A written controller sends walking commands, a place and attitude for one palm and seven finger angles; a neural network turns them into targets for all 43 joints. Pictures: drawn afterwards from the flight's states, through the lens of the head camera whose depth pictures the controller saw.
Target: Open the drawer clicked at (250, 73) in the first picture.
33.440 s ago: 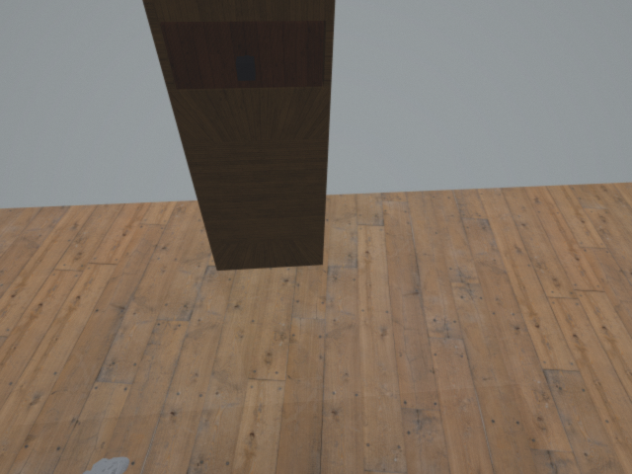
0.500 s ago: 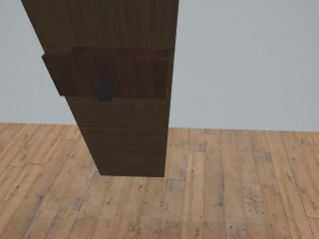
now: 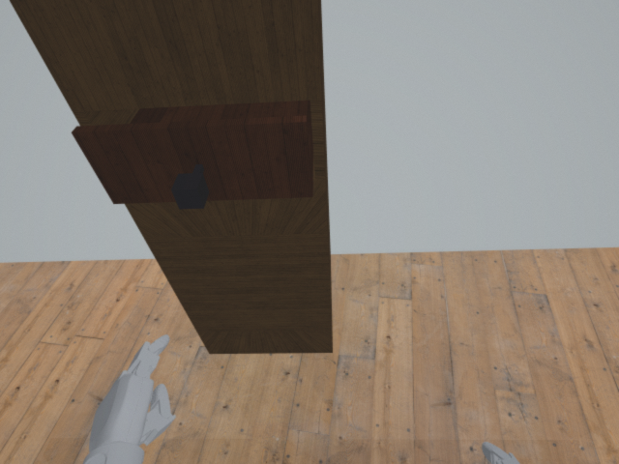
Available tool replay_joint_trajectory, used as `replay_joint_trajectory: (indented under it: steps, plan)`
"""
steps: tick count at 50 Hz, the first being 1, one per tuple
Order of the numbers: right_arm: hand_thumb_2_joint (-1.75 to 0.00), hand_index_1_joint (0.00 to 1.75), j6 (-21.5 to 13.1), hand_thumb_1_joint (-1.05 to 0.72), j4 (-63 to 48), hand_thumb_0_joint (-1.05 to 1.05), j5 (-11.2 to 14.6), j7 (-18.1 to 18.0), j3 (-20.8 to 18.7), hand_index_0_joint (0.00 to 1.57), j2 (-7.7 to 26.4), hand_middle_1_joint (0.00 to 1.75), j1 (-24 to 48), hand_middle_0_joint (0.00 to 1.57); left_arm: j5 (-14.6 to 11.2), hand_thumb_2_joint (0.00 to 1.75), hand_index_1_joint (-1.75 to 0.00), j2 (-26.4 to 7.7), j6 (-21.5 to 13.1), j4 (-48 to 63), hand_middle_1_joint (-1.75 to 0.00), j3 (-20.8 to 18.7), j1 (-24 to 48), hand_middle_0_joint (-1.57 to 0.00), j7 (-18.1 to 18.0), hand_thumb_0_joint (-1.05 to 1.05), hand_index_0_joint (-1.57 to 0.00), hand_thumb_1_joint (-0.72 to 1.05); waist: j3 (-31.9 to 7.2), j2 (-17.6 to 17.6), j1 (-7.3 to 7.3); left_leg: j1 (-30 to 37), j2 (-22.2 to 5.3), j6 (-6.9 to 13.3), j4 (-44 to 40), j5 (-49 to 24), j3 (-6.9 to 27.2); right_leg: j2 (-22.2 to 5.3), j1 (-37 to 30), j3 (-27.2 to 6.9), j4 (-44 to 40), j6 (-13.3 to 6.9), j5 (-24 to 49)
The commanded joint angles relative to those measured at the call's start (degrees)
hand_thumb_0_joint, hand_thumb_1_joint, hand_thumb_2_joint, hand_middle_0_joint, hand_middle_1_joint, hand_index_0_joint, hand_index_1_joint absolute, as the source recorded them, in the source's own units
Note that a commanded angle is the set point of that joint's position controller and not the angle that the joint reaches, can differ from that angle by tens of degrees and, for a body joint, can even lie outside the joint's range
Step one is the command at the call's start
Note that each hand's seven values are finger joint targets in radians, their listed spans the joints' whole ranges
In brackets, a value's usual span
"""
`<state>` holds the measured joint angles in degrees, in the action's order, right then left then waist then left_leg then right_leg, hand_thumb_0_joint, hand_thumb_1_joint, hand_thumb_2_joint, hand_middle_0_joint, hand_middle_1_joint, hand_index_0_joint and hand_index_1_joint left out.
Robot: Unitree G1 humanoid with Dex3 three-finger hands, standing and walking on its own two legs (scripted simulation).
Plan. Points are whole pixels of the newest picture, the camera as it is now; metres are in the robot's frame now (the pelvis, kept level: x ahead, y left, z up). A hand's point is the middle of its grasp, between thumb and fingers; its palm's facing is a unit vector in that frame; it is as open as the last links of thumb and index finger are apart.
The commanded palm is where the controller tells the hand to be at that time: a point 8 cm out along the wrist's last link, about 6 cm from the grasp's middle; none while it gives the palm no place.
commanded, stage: raise the hand with hooked fingers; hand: left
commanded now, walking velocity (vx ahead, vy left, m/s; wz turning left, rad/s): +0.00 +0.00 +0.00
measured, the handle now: (194, 182) +0.53 +0.22 +0.09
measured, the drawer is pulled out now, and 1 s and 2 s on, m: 0.06 0.06 0.06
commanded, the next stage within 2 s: move the hooked fingers above the handle in 1.70 s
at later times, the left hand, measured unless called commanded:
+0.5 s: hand (143, 360) +0.24 +0.22 +0.05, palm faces +0.19 -0.08 -0.98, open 10.2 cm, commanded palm +0.19 +0.22 +0.09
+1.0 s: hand (99, 289) +0.28 +0.25 +0.14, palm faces +0.16 -0.08 -0.98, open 13.1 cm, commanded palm +0.25 +0.25 +0.20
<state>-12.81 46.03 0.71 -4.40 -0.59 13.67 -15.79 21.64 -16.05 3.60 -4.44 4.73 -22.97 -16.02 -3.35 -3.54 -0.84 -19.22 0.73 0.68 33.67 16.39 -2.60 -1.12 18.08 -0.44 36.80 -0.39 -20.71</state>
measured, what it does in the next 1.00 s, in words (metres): stands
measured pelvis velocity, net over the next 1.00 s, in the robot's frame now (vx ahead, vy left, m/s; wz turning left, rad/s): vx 0.00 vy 0.01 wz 0.02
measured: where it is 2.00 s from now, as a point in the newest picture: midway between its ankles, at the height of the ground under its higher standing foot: outside the picture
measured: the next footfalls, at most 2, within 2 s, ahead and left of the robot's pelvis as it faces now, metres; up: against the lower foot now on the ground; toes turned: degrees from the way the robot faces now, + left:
none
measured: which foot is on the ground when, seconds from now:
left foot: down 0.00-1.00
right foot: down 0.00-1.00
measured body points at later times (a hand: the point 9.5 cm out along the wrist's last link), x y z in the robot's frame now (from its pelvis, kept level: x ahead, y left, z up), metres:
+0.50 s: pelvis +0.00 -0.03 -0.02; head +0.02 -0.07 +0.43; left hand +0.22 +0.22 +0.11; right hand +0.26 -0.21 -0.10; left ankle +0.01 +0.11 -0.73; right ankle -0.02 -0.12 -0.73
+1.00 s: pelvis +0.00 +0.01 +0.01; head +0.00 -0.02 +0.46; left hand +0.27 +0.26 +0.19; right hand +0.22 -0.20 -0.09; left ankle +0.01 +0.11 -0.73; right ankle -0.02 -0.12 -0.73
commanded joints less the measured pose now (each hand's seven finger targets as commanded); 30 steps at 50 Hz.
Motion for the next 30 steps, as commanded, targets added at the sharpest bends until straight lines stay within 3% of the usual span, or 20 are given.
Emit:
replay_joint_trajectory:
  steps: [1,2,3,5,8,9,11,12,13,16,18,19,21,24,26,28,30]
  plan:
    - [-0.90,0.30,2.0,-0.90,-17.5,0.00,-3.1,3.0,-3.4,0.20,6.9,0.30,12.5,0.20,21.1,0.79,-0.47,-0.1,-0.2,1.7,-0.47,2.0,-18.6,-0.22,-4.5,0.00,-0.22,0.64,2.7,17.4,5.63,-6.0,0.5,0.0,-0.6,-4.7,1.9,3.1,11.1,0.4,-4.8,-2.7,-2.3]
    - [-0.90,0.30,4.9,-0.90,-18.5,0.00,-3.2,4.0,-3.5,0.20,6.6,0.30,13.7,0.20,24.8,0.78,-0.48,0.1,-0.4,1.1,-0.48,1.4,-22.0,-0.22,-4.5,0.00,-0.22,0.62,2.3,19.2,7.18,-7.8,0.6,-0.3,-0.1,-5.3,1.2,2.9,9.9,-0.9,-4.1,-3.1,0.7]
    - [-0.90,0.30,7.5,-0.90,-19.2,0.00,-2.9,5.0,-3.8,0.20,6.2,0.30,14.2,0.20,28.2,0.77,-0.50,-2.3,-1.4,1.9,-0.50,-1.2,-22.6,-0.22,-4.5,0.00,-0.22,0.60,-0.5,20.4,9.28,-9.1,0.8,-0.4,0.5,-8.0,0.9,2.5,6.5,-3.3,-2.9,-3.6,6.7]
    - [-0.90,0.30,10.7,-0.90,-22.0,0.00,-2.8,6.2,-2.9,0.20,5.5,0.30,17.0,0.20,33.0,0.75,-0.53,-6.2,-3.4,7.5,-0.53,-3.6,-18.0,-0.22,-5.3,0.00,-0.22,0.55,-3.3,19.7,10.07,-11.4,1.5,-0.4,1.9,-8.4,0.1,1.4,3.9,-5.4,-0.7,-3.4,12.4]
    - [-0.90,0.30,12.9,-0.90,-23.6,0.00,-3.6,6.6,-2.6,0.20,4.9,0.30,17.9,0.20,38.3,0.72,-0.57,-13.0,-5.2,16.8,-0.57,-8.9,-9.8,-0.23,-8.2,0.00,-0.23,0.48,-7.4,11.1,10.33,-10.3,2.5,0.2,4.1,-8.1,-0.2,1.5,3.0,-8.3,0.7,-3.4,15.1]
    - [-0.90,0.30,13.5,-0.90,-24.4,0.00,-4.3,6.6,-2.7,0.20,4.9,0.30,17.9,0.20,39.6,0.71,-0.58,-14.1,-5.4,21.1,-0.58,-9.5,-5.2,-0.23,-9.6,0.00,-0.23,0.46,-10.1,4.8,9.47,-7.8,2.9,0.4,5.2,-8.2,-0.2,1.7,4.7,-9.4,1.3,-3.6,14.5]
    - [-0.90,0.30,13.9,-0.90,-24.6,0.00,-5.2,6.2,-3.1,0.20,4.6,0.30,17.5,0.20,41.1,0.69,-0.62,-16.3,-6.4,27.6,-0.62,-11.0,4.9,-0.24,-12.0,0.00,-0.24,0.41,-15.7,-2.1,7.16,-1.0,3.2,0.7,9.0,-9.8,0.7,1.7,9.8,-11.0,1.8,-4.0,13.4]
    - [-0.90,0.30,14.1,-0.90,-24.3,0.00,-5.7,5.8,-3.0,0.20,4.5,0.30,17.5,0.20,41.0,0.68,-0.63,-17.5,-7.3,30.1,-0.63,-11.7,8.7,-0.24,-12.8,0.00,-0.24,0.39,-17.2,-4.7,6.17,1.5,3.1,0.9,10.7,-10.4,1.1,1.6,11.3,-10.9,1.8,-4.0,12.9]
    - [-0.90,0.30,14.0,-0.90,-23.6,0.00,-6.3,5.5,-3.0,0.20,4.5,0.30,17.1,0.20,40.8,0.67,-0.64,-19.2,-8.2,33.5,-0.64,-11.7,15.6,-0.24,-13.4,0.00,-0.24,0.36,-17.0,-3.2,3.95,2.8,3.2,1.2,12.9,-9.4,2.1,1.3,14.8,-12.2,0.8,-3.7,9.7]
    - [-0.90,0.30,12.8,-0.90,-22.6,0.00,-6.3,4.8,-3.2,0.20,5.0,0.30,16.7,0.20,37.3,0.64,-0.69,-16.3,-11.7,32.6,-0.69,-9.1,16.7,-0.24,-12.4,0.00,-0.24,0.29,-14.7,-3.2,1.66,4.9,3.1,1.9,14.8,-8.3,2.9,1.3,17.5,-10.9,-0.2,-3.3,9.6]
    - [-0.90,0.30,13.0,-0.90,-22.6,0.00,-6.2,4.9,-2.8,0.20,5.0,0.30,17.7,0.20,35.2,0.62,-0.72,-14.3,-11.6,29.0,-0.72,-7.2,16.3,-0.25,-10.4,0.00,-0.25,0.25,-11.8,1.5,0.56,2.8,2.8,2.3,14.1,-7.5,3.5,1.4,16.4,-9.2,-0.8,-2.5,11.2]
    - [-0.90,0.30,13.2,-0.90,-21.8,0.00,-5.9,4.8,-2.7,0.20,5.0,0.30,18.0,0.20,35.0,0.61,-0.74,-14.4,-10.7,25.8,-0.74,-7.2,16.2,-0.25,-9.2,0.00,-0.25,0.22,-10.1,2.6,0.78,1.3,2.6,2.3,12.4,-7.6,3.3,1.5,14.3,-7.7,-0.9,-2.0,13.0]
    - [-0.90,0.30,14.5,-0.90,-21.9,0.00,-4.6,4.4,-2.2,0.20,4.6,0.30,18.8,0.20,34.2,0.59,-0.76,-14.5,-6.2,20.7,-0.76,-6.9,12.4,-0.25,-6.2,0.00,-0.25,0.18,-8.5,5.9,2.86,-2.2,2.2,2.0,8.4,-7.3,2.6,1.5,8.9,-5.8,-1.9,-1.2,15.7]
    - [-0.90,0.30,16.5,-0.90,-22.8,0.00,-2.4,4.3,-0.9,0.20,4.7,0.30,20.0,0.20,32.8,0.56,-0.81,-17.2,0.8,17.9,-0.81,-9.1,7.1,-0.26,-0.5,0.00,-0.26,0.11,-9.9,9.6,6.47,-3.6,2.3,1.2,3.2,-9.2,1.3,0.8,-1.7,-6.3,-3.4,-0.7,21.1]
    - [-0.90,0.30,16.7,-0.90,-23.1,0.00,-2.1,4.1,-0.1,0.20,4.7,0.30,20.1,0.20,32.2,0.54,-0.84,-20.1,2.4,19.8,-0.84,-11.2,6.7,-0.26,2.2,0.00,-0.26,0.06,-10.6,10.1,7.46,-2.9,2.3,1.2,1.5,-11.7,0.8,0.4,-6.7,-5.9,-2.7,0.0,27.8]
    - [-0.90,0.30,16.5,-0.90,-23.5,0.00,-2.0,3.9,0.4,0.20,4.8,0.30,20.7,0.20,31.9,0.52,-0.87,-22.0,2.6,21.6,-0.87,-12.8,5.6,-0.26,4.3,0.00,-0.26,0.01,-10.4,8.0,8.10,-1.5,1.9,1.0,-0.1,-13.4,0.5,0.2,-9.0,-5.1,-3.0,-0.1,30.2]
    - [-0.90,0.30,16.4,-0.90,-23.3,0.00,-2.1,4.0,0.2,0.20,4.8,0.30,20.0,0.20,31.4,0.50,-0.90,-21.5,1.6,26.1,-0.90,-12.8,7.8,-0.27,5.3,0.00,-0.27,-0.03,-10.3,4.4,7.76,1.1,1.6,1.0,-1.3,-15.6,0.4,0.2,-9.1,-4.0,-4.1,-0.2,31.0]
